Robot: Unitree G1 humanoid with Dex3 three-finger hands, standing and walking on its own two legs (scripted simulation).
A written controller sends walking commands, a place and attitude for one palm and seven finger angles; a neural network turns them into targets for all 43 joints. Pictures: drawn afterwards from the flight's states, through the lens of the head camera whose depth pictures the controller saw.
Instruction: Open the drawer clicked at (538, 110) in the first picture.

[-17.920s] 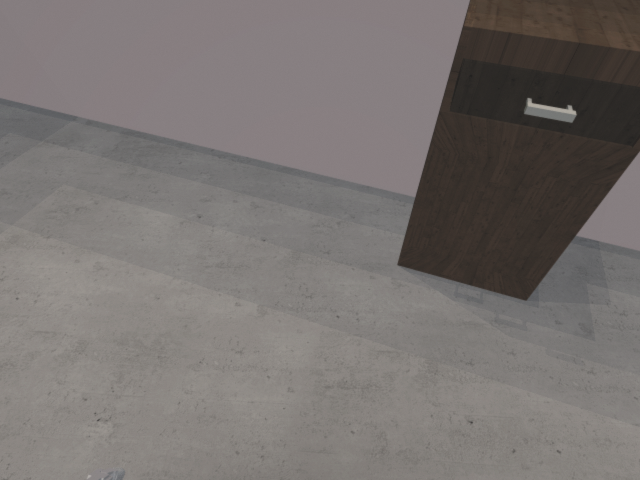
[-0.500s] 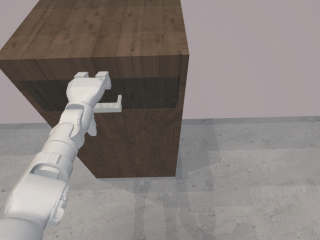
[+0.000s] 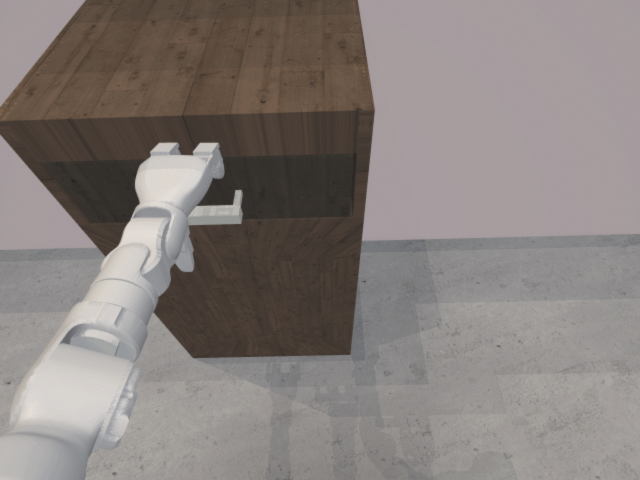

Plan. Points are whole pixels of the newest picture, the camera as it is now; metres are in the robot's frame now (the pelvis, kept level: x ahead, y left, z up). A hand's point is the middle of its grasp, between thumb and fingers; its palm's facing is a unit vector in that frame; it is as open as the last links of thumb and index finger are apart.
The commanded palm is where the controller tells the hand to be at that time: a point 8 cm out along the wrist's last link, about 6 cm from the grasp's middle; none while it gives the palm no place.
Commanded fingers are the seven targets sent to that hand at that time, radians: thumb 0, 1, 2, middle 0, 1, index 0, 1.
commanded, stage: move the hooked fingers above the handle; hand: left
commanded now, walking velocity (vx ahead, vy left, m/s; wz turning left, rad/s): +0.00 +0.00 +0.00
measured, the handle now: (206, 205) +0.51 +0.18 +0.01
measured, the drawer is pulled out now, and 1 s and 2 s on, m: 0.00 0.00 0.00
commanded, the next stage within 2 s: lower the fingers behind the handle in 0.12 s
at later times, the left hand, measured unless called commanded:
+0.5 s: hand (183, 222) +0.45 +0.20 +0.05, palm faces -0.07 -0.01 -1.00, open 13.8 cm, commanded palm +0.44 +0.20 +0.11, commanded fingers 0.00 -0.50 0.30 -0.30 -1.20 -0.30 -1.20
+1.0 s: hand (191, 229) +0.46 +0.19 +0.02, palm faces -0.04 -0.02 -1.00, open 13.8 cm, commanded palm +0.44 +0.20 +0.07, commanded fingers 0.00 -0.50 0.30 -0.30 -1.20 -0.30 -1.20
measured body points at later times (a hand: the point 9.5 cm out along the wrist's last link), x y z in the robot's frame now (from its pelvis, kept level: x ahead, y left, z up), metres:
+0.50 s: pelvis +0.00 +0.00 +0.00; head +0.07 -0.02 +0.44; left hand +0.45 +0.20 +0.10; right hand +0.07 -0.27 -0.13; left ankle -0.04 +0.10 -0.73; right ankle +0.01 -0.10 -0.73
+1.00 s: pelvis +0.00 +0.00 -0.01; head +0.07 -0.01 +0.43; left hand +0.45 +0.19 +0.08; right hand +0.04 -0.26 -0.14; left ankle -0.04 +0.10 -0.73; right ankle +0.01 -0.10 -0.73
